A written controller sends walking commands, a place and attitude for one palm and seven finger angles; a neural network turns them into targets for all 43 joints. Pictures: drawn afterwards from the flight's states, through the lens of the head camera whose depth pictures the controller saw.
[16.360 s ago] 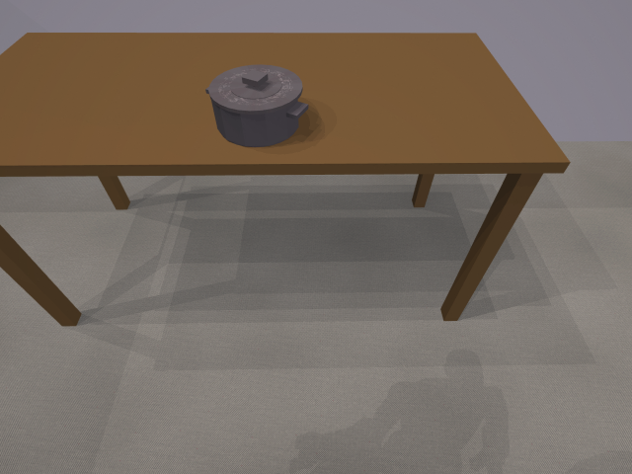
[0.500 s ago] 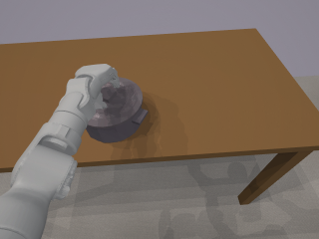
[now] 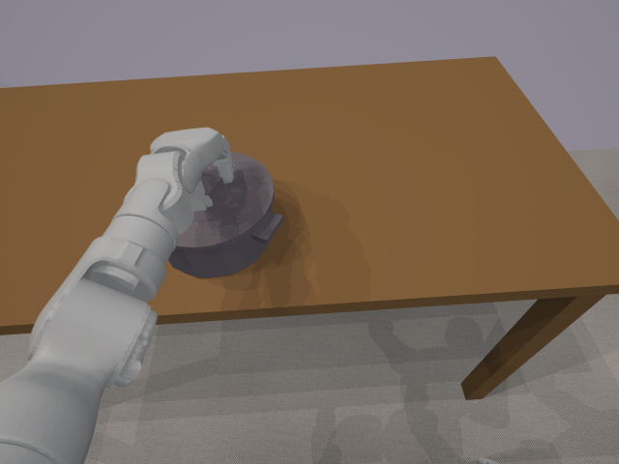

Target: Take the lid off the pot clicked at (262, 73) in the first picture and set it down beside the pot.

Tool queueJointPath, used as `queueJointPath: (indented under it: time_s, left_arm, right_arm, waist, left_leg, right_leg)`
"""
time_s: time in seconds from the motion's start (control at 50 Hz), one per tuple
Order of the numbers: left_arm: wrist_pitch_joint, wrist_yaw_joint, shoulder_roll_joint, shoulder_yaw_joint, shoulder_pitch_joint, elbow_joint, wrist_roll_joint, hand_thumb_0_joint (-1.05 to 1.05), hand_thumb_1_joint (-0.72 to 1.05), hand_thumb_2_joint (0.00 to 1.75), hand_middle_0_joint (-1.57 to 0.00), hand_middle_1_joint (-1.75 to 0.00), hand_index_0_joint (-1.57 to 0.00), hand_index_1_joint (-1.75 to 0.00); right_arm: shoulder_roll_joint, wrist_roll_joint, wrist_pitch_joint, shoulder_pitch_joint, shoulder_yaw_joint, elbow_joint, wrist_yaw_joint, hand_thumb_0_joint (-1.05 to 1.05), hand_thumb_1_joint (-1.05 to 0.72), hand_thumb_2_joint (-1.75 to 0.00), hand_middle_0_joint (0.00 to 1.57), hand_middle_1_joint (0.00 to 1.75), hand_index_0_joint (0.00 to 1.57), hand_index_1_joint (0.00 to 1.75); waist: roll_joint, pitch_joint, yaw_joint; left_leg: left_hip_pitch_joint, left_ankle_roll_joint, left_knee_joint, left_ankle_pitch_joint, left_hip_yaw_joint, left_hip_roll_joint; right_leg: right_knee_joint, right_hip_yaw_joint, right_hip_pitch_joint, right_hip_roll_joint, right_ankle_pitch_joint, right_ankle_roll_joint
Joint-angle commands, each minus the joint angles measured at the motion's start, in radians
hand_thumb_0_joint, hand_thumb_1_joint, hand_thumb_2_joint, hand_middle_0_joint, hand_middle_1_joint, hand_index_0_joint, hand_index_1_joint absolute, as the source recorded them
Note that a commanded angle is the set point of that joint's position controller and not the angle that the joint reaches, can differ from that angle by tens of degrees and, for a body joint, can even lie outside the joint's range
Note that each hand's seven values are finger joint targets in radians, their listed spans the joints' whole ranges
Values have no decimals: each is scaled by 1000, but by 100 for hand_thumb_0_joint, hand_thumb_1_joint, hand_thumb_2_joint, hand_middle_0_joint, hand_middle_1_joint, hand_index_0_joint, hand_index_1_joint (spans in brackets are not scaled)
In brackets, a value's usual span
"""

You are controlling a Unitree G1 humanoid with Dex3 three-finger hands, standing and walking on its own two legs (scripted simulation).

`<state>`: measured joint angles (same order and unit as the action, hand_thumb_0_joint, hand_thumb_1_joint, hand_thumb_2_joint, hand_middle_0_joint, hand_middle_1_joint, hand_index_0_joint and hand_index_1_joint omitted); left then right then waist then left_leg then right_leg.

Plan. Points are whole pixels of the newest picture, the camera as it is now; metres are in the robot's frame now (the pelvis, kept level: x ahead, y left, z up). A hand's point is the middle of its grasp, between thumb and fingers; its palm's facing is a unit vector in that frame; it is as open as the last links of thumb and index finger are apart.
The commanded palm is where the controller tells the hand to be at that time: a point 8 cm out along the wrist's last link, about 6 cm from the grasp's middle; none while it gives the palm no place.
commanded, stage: close the fingers and squeeze the knob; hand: left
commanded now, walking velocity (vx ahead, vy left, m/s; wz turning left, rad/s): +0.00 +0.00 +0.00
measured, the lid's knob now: (204, 185) +0.50 +0.14 +0.08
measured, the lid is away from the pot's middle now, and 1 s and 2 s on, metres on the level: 0.00 0.00 0.00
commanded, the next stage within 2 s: lift the lid straight up in 0.92 s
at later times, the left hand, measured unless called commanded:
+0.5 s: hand (196, 184) +0.47 +0.14 +0.11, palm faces -0.36 -0.06 -0.93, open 7.6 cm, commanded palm +0.46 +0.15 +0.17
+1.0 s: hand (195, 185) +0.47 +0.15 +0.11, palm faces -0.34 -0.06 -0.94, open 7.6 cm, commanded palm +0.46 +0.15 +0.17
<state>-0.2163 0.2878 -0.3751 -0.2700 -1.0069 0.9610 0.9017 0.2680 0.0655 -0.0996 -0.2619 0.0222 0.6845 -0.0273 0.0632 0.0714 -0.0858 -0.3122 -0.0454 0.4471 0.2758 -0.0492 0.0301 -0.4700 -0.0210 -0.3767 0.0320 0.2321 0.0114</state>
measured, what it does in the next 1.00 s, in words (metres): stands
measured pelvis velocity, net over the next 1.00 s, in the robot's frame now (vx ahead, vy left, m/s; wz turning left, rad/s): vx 0.00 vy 0.01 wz -0.01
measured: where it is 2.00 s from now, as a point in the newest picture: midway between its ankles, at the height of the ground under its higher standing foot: outside the picture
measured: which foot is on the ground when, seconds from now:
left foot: down 0.00-1.00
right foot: down 0.00-1.00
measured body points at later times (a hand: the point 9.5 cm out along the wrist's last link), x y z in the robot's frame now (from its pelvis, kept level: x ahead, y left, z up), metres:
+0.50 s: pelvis +0.00 +0.00 +0.00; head +0.04 -0.02 +0.45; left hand +0.48 +0.15 +0.16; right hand +0.06 -0.26 -0.13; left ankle -0.04 +0.09 -0.74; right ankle +0.00 -0.13 -0.74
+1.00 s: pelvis +0.00 +0.01 +0.00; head +0.03 -0.01 +0.45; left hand +0.48 +0.15 +0.16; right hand +0.07 -0.25 -0.13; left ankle -0.04 +0.09 -0.74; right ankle +0.00 -0.13 -0.74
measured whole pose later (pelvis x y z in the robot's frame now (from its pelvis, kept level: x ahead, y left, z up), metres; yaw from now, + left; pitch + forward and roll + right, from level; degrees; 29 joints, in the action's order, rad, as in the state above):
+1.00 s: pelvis +0.00 +0.01 +0.00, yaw -1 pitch +8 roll +0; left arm -0.19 0.28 -0.39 -0.25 -0.99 0.95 0.91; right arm 0.27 0.06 -0.09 -0.28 0.02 0.68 -0.03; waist 0.06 0.08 -0.09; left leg -0.32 -0.05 0.44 0.27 -0.06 0.03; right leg -0.46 -0.01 -0.38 0.03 0.22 0.02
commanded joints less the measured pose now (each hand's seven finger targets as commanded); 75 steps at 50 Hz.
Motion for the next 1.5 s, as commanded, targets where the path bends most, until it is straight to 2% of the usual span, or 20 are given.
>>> queueJointPath:
  time_s: [0.0,0.1,0.16,0.2,0.22,0.26,0.28,0.34,0.42,0.46,0.64,0.72,0.86,1.0,1.06,1.12,1.2,1.34,1.38,1.48]
  left_arm:
    - [27,-37,-270,91,-555,-234,20,0,29,86,-69,-103,-69,-103]
    - [28,-31,-224,48,-528,-173,20,0,37,79,-73,-104,-73,-104]
    - [34,-37,-286,105,-516,-182,23,0,42,74,-76,-104,-76,-104]
    - [37,-36,-267,91,-511,-195,20,0,45,70,-78,-104,-78,-104]
    - [38,-32,-221,57,-506,-182,12,0,47,68,-79,-104,-79,-104]
    - [27,-37,-282,99,-497,-127,17,0,50,63,-81,-104,-81,-104]
    - [23,-34,-255,72,-504,-112,14,0,52,61,-82,-103,-82,-103]
    - [41,-36,-295,104,-533,-178,22,0,45,70,-79,-103,-77,-102]
    - [47,-33,-266,89,-504,-168,19,0,44,73,-79,-103,-76,-101]
    - [43,-40,-310,122,-507,-166,21,0,45,74,-79,-103,-76,-101]
    - [38,-57,-296,115,-508,-207,30,0,52,79,-84,-105,-79,-101]
    - [21,-56,-289,109,-506,-148,23,0,56,81,-86,-105,-81,-102]
    - [29,-54,-277,101,-526,-201,35,0,63,85,-90,-107,-84,-103]
    - [13,-50,-254,82,-507,-148,22,0,67,87,-92,-108,-86,-104]
    - [22,-54,-285,101,-558,-207,30,0,68,87,-93,-108,-86,-105]
    - [26,-52,-308,121,-584,-227,23,0,68,87,-93,-108,-86,-105]
    - [32,-51,-278,90,-640,-285,22,0,68,87,-93,-108,-86,-105]
    - [18,-38,-293,108,-618,-304,10,0,68,87,-93,-108,-86,-105]
    - [-2,-30,-298,106,-603,-243,19,0,68,87,-93,-108,-86,-105]
    - [-4,-6,-284,89,-634,-333,20,0,68,87,-93,-108,-86,-105]
  right_arm:
    - [127,-2,43,-17,-49,-106,-18,0,-90,-90,20,30,20,30]
    - [128,6,33,-16,-48,-98,-18,0,-90,-90,20,30,20,30]
    - [133,3,35,-25,-50,-99,-20,0,-90,-90,20,30,20,30]
    - [129,3,34,-20,-50,-102,-19,0,-90,-90,20,30,20,30]
    - [129,3,35,-19,-51,-103,-19,0,-90,-90,20,30,20,30]
    - [138,6,30,-26,-49,-91,-22,0,-90,-90,20,30,20,30]
    - [138,8,29,-26,-47,-90,-24,0,-90,-90,20,30,20,30]
    - [137,1,37,-30,-51,-99,-24,0,-90,-90,20,30,20,30]
    - [136,1,35,-31,-53,-99,-21,0,-90,-90,20,30,20,30]
    - [139,2,34,-34,-53,-96,-20,0,-90,-90,20,30,20,30]
    - [135,-3,38,-28,-55,-100,-11,0,-90,-90,20,30,20,30]
    - [142,1,34,-31,-52,-90,-13,0,-90,-90,20,30,20,30]
    - [132,-4,42,-33,-53,-100,-10,0,-90,-90,20,30,20,30]
    - [136,2,36,-27,-50,-93,-13,0,-90,-90,20,30,20,30]
    - [131,-2,45,-25,-52,-97,-17,0,-90,-90,20,30,20,30]
    - [133,-3,53,-29,-52,-97,-21,0,-90,-90,20,30,20,30]
    - [126,-3,75,-35,-56,-94,-19,0,-90,-90,20,30,20,30]
    - [129,-5,90,-28,-53,-90,-10,0,-90,-90,20,30,20,30]
    - [133,-3,81,-25,-49,-80,-9,0,-90,-90,20,30,20,30]
    - [126,-3,89,-6,-50,-100,-7,0,-90,-90,20,30,20,30]
  waist:
    - [-72,407,-9]
    - [-73,340,-21]
    - [-61,377,-7]
    - [-73,391,-6]
    - [-82,368,-16]
    - [-102,328,-14]
    - [-106,315,-21]
    - [-62,390,-8]
    - [-82,370,-13]
    - [-96,363,-6]
    - [-56,399,-1]
    - [-91,344,-9]
    - [-38,407,-3]
    - [-98,344,-12]
    - [-32,392,-7]
    - [-57,405,-9]
    - [-8,442,-15]
    - [-48,448,-4]
    - [-73,397,-5]
    - [-45,438,-2]
  left_leg:
    - [163,-36,-10,-389,37,3]
    - [137,-33,-15,-338,33,2]
    - [143,-33,-15,-348,33,2]
    - [147,-34,-14,-368,35,1]
    - [136,-36,-11,-364,35,3]
    - [104,-35,-23,-306,30,1]
    - [94,-35,-28,-281,28,4]
    - [136,-36,-20,-338,33,3]
    - [135,-37,-16,-370,34,-3]
    - [124,-35,-25,-340,35,-5]
    - [174,-31,-17,-420,44,-11]
    - [133,-29,-25,-363,42,-10]
    - [192,-25,-11,-452,53,-14]
    - [143,-29,-25,-363,42,-9]
    - [185,-28,-20,-396,46,-9]
    - [187,-31,-20,-420,54,-10]
    - [256,-26,-10,-475,66,-14]
    - [248,-29,-11,-509,68,-7]
    - [207,-28,-20,-466,62,-4]
    - [255,-30,-12,-522,70,-4]
  right_leg:
    - [8,0,211,-28,-424,-45]
    - [16,-6,161,-31,-378,-45]
    - [11,-2,191,-29,-387,-47]
    - [11,-2,202,-29,-405,-45]
    - [18,-4,185,-30,-401,-46]
    - [22,-4,183,-31,-368,-44]
    - [25,-3,175,-32,-353,-42]
    - [15,2,201,-28,-382,-46]
    - [21,-4,187,-31,-399,-47]
    - [20,-4,197,-31,-380,-45]
    - [13,-5,180,-33,-392,-47]
    - [21,-11,160,-35,-359,-49]
    - [7,-10,161,-34,-387,-49]
    - [20,-13,155,-37,-360,-46]
    - [16,-9,164,-34,-371,-50]
    - [22,-7,179,-34,-389,-49]
    - [16,-9,155,-36,-397,-47]
    - [16,-8,201,-34,-446,-44]
    - [20,-11,201,-34,-438,-45]
    - [17,-8,208,-32,-459,-46]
